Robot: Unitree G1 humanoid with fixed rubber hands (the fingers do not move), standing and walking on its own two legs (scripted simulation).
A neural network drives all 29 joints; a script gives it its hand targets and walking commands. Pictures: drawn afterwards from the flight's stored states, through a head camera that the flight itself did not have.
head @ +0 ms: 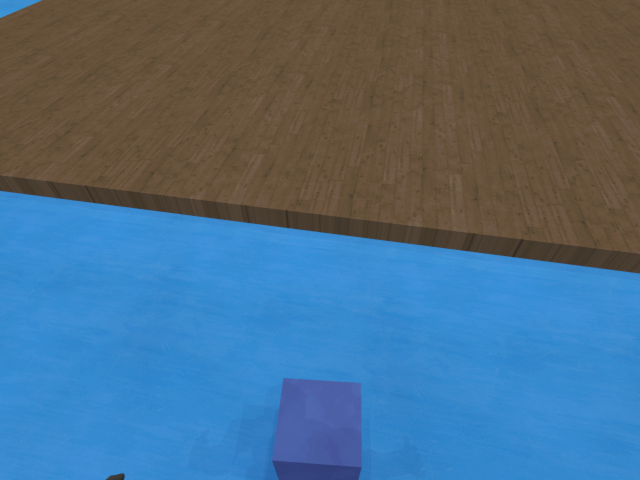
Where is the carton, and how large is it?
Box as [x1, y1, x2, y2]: [272, 378, 361, 479]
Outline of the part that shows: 283,378 272,461 278,478 357,479 361,467 360,383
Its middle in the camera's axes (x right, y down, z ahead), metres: +0.00 +0.53 +1.05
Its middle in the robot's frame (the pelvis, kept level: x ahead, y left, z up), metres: +0.39 +0.04 -0.66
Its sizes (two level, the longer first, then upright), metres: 0.210 0.200 0.250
